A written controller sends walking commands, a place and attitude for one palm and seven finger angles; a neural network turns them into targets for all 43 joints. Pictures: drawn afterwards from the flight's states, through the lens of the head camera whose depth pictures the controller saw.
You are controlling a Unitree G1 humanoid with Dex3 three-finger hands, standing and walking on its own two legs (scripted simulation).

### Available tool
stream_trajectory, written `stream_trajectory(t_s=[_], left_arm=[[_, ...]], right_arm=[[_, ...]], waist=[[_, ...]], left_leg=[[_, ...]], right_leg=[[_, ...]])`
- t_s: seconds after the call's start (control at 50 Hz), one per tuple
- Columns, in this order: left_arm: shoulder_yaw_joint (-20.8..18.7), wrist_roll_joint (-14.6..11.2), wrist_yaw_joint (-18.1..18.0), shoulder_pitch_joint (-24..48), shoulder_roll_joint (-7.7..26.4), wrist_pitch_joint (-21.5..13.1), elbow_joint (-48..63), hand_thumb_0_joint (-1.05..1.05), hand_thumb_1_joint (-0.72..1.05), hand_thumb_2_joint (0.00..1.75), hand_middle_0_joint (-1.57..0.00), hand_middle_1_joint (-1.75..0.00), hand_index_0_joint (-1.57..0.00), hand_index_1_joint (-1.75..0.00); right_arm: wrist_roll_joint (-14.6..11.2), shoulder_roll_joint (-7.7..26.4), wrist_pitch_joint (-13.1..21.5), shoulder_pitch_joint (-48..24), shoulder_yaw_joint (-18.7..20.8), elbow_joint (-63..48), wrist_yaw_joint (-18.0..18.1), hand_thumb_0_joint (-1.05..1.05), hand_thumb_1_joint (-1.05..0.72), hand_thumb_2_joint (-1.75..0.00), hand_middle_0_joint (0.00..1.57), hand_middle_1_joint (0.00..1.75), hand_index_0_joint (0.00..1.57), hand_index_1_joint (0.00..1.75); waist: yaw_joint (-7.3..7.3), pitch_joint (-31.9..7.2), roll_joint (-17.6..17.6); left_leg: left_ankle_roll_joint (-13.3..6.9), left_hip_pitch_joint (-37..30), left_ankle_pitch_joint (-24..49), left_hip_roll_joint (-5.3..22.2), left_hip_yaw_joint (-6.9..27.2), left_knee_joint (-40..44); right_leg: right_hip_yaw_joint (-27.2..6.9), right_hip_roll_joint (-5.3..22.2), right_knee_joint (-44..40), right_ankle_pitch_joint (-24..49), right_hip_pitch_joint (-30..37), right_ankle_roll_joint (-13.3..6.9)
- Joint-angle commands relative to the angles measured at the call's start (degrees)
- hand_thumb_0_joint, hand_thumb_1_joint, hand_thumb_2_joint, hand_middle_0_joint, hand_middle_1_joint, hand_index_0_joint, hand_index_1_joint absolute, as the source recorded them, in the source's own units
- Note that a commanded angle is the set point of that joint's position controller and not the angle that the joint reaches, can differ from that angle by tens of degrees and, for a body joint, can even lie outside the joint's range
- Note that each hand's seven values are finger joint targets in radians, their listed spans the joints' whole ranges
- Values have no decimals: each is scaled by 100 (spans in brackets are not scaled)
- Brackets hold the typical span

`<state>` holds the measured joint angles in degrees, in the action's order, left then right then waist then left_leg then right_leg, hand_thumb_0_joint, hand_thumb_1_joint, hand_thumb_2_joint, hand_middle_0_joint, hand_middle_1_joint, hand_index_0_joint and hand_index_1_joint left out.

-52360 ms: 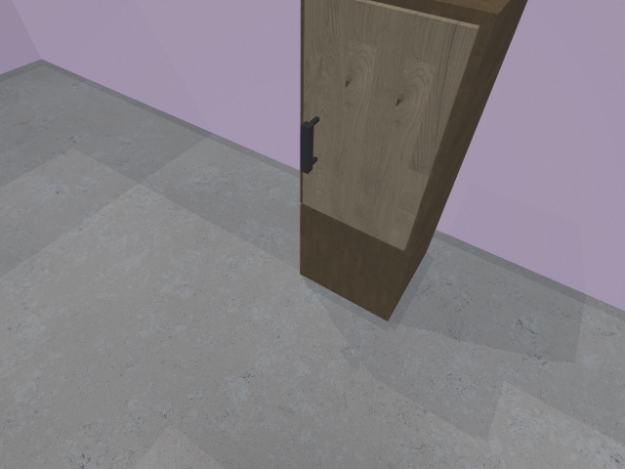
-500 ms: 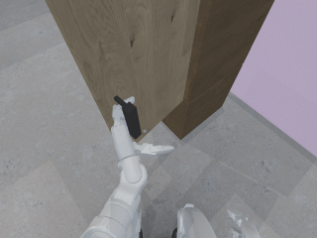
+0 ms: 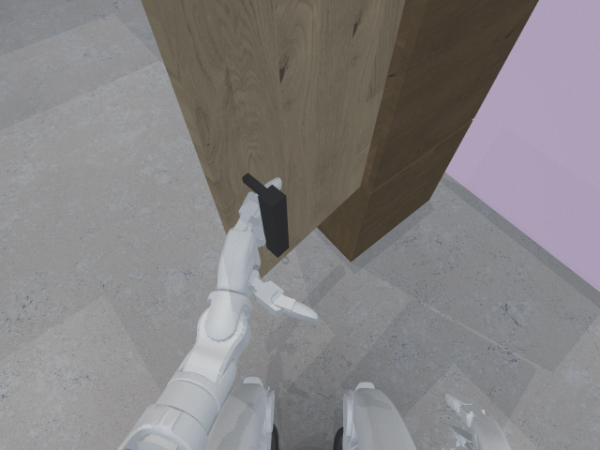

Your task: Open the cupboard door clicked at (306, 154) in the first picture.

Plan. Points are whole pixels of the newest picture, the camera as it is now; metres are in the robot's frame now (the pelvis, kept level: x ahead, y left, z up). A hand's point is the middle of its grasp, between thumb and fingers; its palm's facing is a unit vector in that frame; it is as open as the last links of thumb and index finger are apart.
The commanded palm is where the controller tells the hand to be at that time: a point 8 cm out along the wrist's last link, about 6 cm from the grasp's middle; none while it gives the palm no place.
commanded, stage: slide the hand sideways off the handle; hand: left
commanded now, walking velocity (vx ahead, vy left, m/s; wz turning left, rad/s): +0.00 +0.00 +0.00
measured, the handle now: (265, 216) +0.42 +0.06 +0.03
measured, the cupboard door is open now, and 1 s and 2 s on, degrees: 97 98 98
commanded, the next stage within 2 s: draw the hand back to the body in 0.90 s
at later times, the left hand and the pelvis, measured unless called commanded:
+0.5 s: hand (259, 296) +0.30 +0.06 +0.02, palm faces -0.10 -0.99 +0.00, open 16.3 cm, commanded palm +0.28 +0.12 +0.02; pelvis +0.02 -0.01 -0.01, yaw +0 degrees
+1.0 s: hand (229, 331) +0.26 +0.09 +0.02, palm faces -0.10 -0.99 -0.02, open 16.3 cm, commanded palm +0.24 +0.15 +0.02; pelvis +0.02 -0.02 -0.02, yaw +0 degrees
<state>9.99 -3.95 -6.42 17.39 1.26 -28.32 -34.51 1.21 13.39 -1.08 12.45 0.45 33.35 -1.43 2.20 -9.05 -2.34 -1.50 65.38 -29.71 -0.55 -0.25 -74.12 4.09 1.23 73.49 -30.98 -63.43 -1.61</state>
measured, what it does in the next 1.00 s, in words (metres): stands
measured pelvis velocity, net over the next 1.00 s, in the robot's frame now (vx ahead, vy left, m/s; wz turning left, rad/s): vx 0.02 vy -0.02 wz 0.00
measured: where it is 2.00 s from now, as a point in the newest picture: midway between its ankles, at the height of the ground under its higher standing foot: outside the picture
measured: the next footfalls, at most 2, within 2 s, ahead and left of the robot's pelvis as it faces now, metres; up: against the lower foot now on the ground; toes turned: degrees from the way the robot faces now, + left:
none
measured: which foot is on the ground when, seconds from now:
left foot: down 0.00-1.00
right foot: down 0.00-1.00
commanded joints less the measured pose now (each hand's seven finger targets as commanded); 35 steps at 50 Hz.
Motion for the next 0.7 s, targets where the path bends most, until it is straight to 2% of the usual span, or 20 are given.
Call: stream_trajectory(t_s=[0.0,0.02,0.08,0.12,0.18,0.22,0.26,0.28,0.32,0.38,0.4,0.42,0.44,0.48,0.5,0.52,0.56,0.62,0.64,0.68], left_arm=[[22,219,-108,798,-299,-626,1621,0,-50,30,-15,-30,-15,-30],[-45,318,-142,599,-184,-675,1704,0,-50,30,-15,-30,-15,-30],[-13,413,-200,174,-161,-734,2157,0,-50,30,-15,-30,-15,-30],[62,503,-199,-185,-148,-639,2255,0,-50,30,-15,-30,-15,-30],[153,524,-174,-307,-129,-503,2565,0,-50,30,-15,-30,-15,-30],[132,488,-143,-422,-39,-461,2929,0,-50,30,-15,-30,-15,-30],[171,392,-86,-688,-72,-450,3142,0,-50,30,-15,-30,-15,-30],[202,355,-36,-833,-90,-436,3150,0,-50,30,-15,-30,-15,-30],[74,296,70,-1026,82,-443,3218,0,-50,30,-15,-30,-15,-30],[148,279,252,-1300,79,-458,3415,0,-50,30,-15,-30,-15,-30],[131,246,318,-1496,84,-422,3380,0,-50,30,-15,-30,-15,-30],[1,205,375,-1711,202,-400,3441,0,-50,30,-15,-30,-15,-30],[-3,182,439,-1759,226,-393,3538,0,-50,30,-15,-30,-15,-30],[-67,128,562,-2089,285,-342,3623,0,-50,30,-15,-30,-15,-30],[-57,100,620,-2095,287,-317,3673,0,-50,30,-15,-30,-15,-30],[-195,77,659,-2147,422,-311,3761,0,-50,30,-15,-30,-15,-30],[-269,15,746,-2264,477,-323,3830,0,-50,30,-15,-30,-15,-30],[-346,-50,864,-2340,579,-367,4082,0,-50,30,-15,-30,-15,-30],[-399,-89,903,-2440,616,-392,4174,0,-50,30,-15,-30,-15,-30],[-408,-164,989,-2620,635,-381,4248,0,-50,30,-15,-30,-15,-30]], right_arm=[[44,639,176,12,292,-831,-90,0,-90,-90,20,30,20,30],[65,658,169,9,298,-884,-112,0,-90,-90,20,30,20,30],[74,614,113,-50,312,-1014,-191,0,-90,-90,20,30,20,30],[62,634,62,-82,321,-1094,-202,0,-90,-90,20,30,20,30],[32,604,-4,-124,306,-1163,-165,0,-90,-90,20,30,20,30],[23,599,12,-130,307,-1210,-107,0,-90,-90,20,30,20,30],[2,554,39,-155,289,-1205,-62,0,-90,-90,20,30,20,30],[-7,538,56,-180,279,-1210,-40,0,-90,-90,20,30,20,30],[-14,540,103,-206,255,-1199,14,0,-90,-90,20,30,20,30],[-22,513,163,-257,254,-1212,39,0,-90,-90,20,30,20,30],[-22,504,178,-236,251,-1222,43,0,-90,-90,20,30,20,30],[-30,516,190,-235,252,-1267,52,0,-90,-90,20,30,20,30],[-35,493,201,-279,253,-1275,57,0,-90,-90,20,30,20,30],[-50,482,213,-295,249,-1316,66,0,-90,-90,20,30,20,30],[-57,478,224,-308,244,-1331,72,0,-90,-90,20,30,20,30],[-66,489,236,-295,249,-1361,90,0,-90,-90,20,30,20,30],[-71,470,271,-343,249,-1367,117,0,-90,-90,20,30,20,30],[-78,484,331,-361,245,-1399,159,0,-90,-90,20,30,20,30],[-74,470,360,-386,250,-1407,161,0,-90,-90,20,30,20,30],[-81,481,396,-394,243,-1446,173,0,-90,-90,20,30,20,30]], waist=[[106,-2176,561],[23,-2191,465],[-69,-2331,252],[-49,-2234,318],[-31,-2084,332],[-14,-2299,377],[-31,-2296,386],[-8,-2169,500],[-6,-2096,611],[-42,-2137,397],[-43,-2106,491],[-110,-2140,503],[-109,-2171,411],[-148,-2092,454],[-101,-2021,501],[-144,-2049,520],[-127,-1966,532],[-106,-1939,406],[-156,-1969,287],[-125,-1916,363]], left_leg=[[71,-1624,816,-42,367,948],[77,-1588,932,-53,372,929],[107,-1724,1079,-33,320,894],[109,-1719,1096,-4,347,888],[96,-1672,987,-14,331,921],[85,-1765,1160,-6,352,858],[90,-1800,1224,-10,346,862],[73,-1717,1195,-20,328,842],[50,-1541,1152,-33,324,781],[63,-1617,1245,-47,320,742],[59,-1569,1265,-57,317,736],[54,-1510,1344,-64,304,716],[55,-1519,1374,-71,269,679],[56,-1435,1351,-87,251,658],[44,-1373,1296,-93,248,632],[36,-1324,1335,-100,260,613],[32,-1236,1217,-107,226,546],[23,-1194,1168,-105,239,481],[33,-1204,1147,-109,223,468],[25,-1088,1060,-112,204,420]], right_leg=[[-137,-183,-968,928,852,-106],[-142,-189,-888,997,864,-137],[-175,-191,-825,1145,901,-144],[-158,-204,-792,1135,819,-143],[-186,-188,-857,1109,900,-124],[-203,-195,-816,1265,976,-117],[-201,-184,-838,1366,1070,-100],[-207,-183,-882,1388,1105,-88],[-250,-188,-888,1400,1171,-83],[-246,-170,-831,1492,1124,-86],[-243,-174,-839,1545,1195,-81],[-268,-179,-818,1627,1288,-94],[-282,-164,-807,1723,1311,-81],[-312,-158,-827,1758,1380,-78],[-315,-155,-842,1746,1379,-66],[-336,-164,-816,1752,1431,-80],[-387,-151,-855,1703,1413,-52],[-393,-172,-813,1576,1310,-63],[-411,-158,-812,1553,1302,-59],[-454,-147,-855,1486,1341,-44]])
